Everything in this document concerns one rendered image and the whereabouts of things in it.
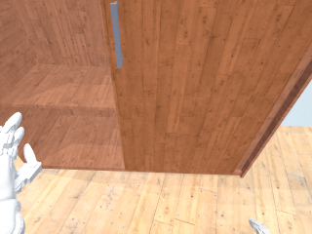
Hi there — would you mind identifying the handle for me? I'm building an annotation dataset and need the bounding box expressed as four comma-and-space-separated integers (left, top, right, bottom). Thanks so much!
110, 1, 123, 68

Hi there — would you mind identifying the robot left hand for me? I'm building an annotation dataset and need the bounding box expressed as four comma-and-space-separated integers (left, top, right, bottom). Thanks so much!
0, 112, 42, 201

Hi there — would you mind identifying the robot left forearm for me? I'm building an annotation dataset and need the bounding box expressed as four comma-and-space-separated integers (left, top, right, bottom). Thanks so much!
0, 199, 25, 234

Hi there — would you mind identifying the robot right hand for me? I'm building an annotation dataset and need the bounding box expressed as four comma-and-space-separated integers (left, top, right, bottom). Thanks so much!
249, 218, 270, 234

